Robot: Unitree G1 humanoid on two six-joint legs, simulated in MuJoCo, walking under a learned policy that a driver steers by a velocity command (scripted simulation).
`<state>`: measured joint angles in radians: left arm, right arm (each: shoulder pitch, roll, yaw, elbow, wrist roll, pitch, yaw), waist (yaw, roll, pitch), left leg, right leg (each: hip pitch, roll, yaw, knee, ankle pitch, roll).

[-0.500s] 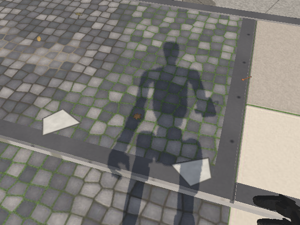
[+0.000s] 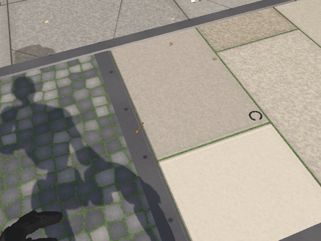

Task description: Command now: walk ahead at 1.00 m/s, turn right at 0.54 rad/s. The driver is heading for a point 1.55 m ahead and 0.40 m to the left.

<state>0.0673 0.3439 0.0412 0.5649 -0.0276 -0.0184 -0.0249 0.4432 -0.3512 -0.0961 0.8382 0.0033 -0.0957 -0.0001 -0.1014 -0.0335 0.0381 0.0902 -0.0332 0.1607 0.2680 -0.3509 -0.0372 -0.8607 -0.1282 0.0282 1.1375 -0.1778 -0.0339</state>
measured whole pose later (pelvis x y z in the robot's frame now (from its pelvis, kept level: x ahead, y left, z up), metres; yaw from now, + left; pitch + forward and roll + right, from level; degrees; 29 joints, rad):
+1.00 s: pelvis +0.89 +0.12 +0.05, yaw +38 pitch +1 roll -1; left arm -0.05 0.26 0.04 0.54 -0.02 -0.14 -0.01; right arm 0.42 -0.25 -0.06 0.76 0.03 -0.06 -0.02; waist -0.12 -0.03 0.03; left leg 0.07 -0.12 -0.30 0.42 -0.48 0.12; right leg -0.60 -0.01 0.09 0.48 0.10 0.06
